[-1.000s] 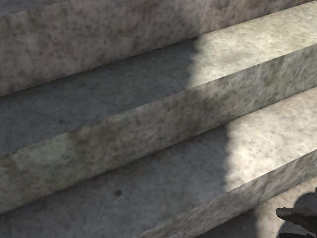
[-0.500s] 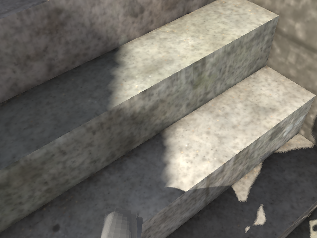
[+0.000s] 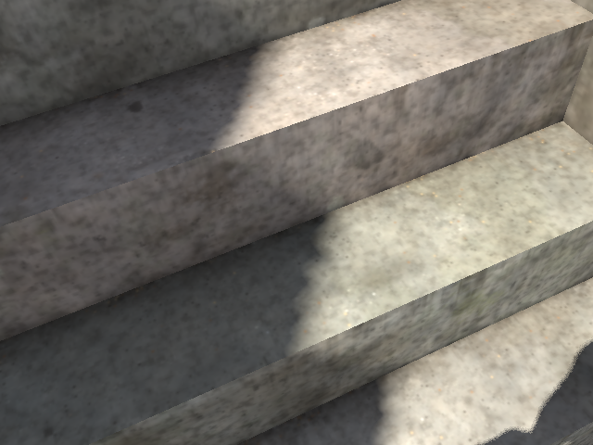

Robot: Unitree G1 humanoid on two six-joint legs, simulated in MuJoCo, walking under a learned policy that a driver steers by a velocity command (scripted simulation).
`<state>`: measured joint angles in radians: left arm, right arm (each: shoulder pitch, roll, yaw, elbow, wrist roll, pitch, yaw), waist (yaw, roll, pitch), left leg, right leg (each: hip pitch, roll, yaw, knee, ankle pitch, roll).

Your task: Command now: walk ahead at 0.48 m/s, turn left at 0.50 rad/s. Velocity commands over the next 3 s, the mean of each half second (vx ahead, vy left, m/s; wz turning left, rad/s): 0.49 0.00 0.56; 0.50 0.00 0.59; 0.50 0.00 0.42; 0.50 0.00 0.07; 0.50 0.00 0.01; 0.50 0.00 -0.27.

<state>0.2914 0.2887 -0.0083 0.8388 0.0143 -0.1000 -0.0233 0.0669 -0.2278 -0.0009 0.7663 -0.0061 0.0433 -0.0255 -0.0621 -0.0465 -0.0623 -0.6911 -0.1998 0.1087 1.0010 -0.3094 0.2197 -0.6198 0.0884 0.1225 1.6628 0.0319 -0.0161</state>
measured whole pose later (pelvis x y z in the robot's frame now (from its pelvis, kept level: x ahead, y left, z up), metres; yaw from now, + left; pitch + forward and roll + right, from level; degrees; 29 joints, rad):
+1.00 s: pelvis +0.31 +0.01 +0.24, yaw +30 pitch +5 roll +2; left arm 0.06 0.14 -0.05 0.70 0.06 -0.03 -0.05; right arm 0.38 -0.14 0.00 1.08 -0.07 -0.05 0.07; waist -0.01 0.00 -0.19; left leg -0.45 -0.18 -0.08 0.82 -0.45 0.12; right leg -1.23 0.05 0.13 2.21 -0.27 -0.17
